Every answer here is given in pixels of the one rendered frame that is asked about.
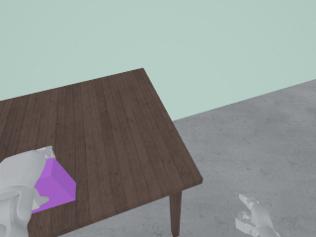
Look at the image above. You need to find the robot right forearm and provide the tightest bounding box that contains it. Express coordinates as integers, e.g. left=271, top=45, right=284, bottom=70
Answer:
left=255, top=225, right=280, bottom=237

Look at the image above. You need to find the robot right hand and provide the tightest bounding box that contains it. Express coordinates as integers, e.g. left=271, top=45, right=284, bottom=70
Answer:
left=235, top=194, right=274, bottom=237

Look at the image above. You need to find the robot left forearm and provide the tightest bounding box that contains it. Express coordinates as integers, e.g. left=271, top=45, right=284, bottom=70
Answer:
left=0, top=186, right=35, bottom=237

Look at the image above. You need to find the sponge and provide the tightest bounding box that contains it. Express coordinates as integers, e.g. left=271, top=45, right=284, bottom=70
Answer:
left=32, top=157, right=76, bottom=214

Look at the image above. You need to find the table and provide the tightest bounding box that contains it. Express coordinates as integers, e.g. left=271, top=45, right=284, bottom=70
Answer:
left=0, top=67, right=203, bottom=237

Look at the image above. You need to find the robot left hand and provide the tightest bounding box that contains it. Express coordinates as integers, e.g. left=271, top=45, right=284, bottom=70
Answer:
left=0, top=145, right=56, bottom=210

